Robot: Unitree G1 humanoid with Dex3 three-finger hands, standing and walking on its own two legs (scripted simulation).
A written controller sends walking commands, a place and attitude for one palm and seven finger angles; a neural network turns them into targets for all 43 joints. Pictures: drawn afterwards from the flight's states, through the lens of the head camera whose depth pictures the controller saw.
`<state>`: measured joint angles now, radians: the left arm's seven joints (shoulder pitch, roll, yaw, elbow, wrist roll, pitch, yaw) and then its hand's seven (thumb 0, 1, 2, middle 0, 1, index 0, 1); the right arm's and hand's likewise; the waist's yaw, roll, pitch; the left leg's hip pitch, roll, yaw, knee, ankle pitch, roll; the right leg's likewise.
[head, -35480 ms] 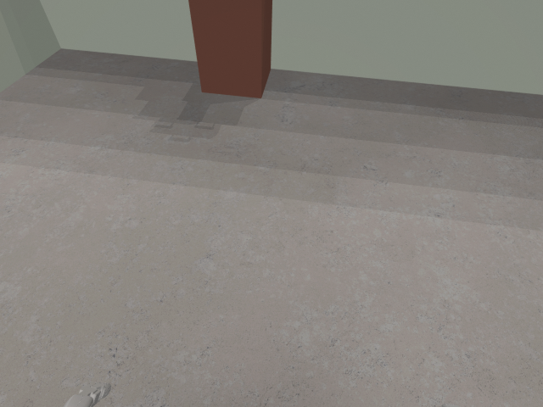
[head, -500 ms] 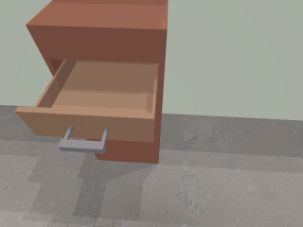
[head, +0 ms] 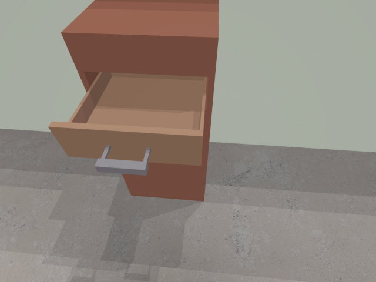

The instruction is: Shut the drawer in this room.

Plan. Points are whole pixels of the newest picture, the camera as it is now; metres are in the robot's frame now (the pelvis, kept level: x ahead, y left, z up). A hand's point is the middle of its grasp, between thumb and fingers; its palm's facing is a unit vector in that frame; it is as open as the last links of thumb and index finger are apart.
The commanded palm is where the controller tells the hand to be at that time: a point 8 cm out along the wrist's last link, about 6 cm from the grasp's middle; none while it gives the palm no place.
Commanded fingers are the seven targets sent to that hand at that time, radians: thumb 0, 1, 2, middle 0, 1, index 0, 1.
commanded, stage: come to a stop and stand still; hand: left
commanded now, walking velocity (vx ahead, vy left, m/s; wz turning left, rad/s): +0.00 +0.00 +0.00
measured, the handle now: (124, 158) +0.39 +0.19 +0.01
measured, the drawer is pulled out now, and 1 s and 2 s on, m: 0.24 0.24 0.24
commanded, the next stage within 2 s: look again from close up in 0.48 s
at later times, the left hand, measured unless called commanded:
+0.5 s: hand out of the picture -0.07 +0.13 -0.18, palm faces +0.05 -0.99 -0.13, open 7.4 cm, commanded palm none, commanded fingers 0.00 0.90 0.90 -0.20 -0.30 -0.20 -0.30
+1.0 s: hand out of the picture +0.02 +0.20 -0.18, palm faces +0.02 -0.98 -0.19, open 7.4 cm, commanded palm none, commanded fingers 0.00 0.90 0.90 -0.20 -0.30 -0.20 -0.30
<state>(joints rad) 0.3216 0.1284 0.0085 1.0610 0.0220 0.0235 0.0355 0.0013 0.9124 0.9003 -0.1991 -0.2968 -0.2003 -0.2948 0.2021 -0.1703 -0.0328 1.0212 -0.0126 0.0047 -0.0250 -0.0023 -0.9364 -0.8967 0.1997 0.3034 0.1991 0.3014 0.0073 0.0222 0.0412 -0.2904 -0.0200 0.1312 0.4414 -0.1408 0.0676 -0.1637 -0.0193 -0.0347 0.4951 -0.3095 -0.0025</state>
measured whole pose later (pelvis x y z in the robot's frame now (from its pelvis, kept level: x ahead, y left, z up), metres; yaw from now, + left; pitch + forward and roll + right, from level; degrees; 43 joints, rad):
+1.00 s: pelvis +0.00 +0.03 +0.00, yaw +0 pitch -1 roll -1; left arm 0.31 0.15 0.00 1.02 0.02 -0.02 0.05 0.00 0.91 0.90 -0.20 -0.30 -0.20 -0.29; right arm 0.29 -0.17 0.00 1.06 -0.02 -0.01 -0.01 0.02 -0.93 -0.90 0.20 0.30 0.20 0.30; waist -0.01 0.00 0.00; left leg -0.30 -0.05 0.10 0.50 -0.19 0.11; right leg -0.17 -0.03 -0.03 0.50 -0.32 0.02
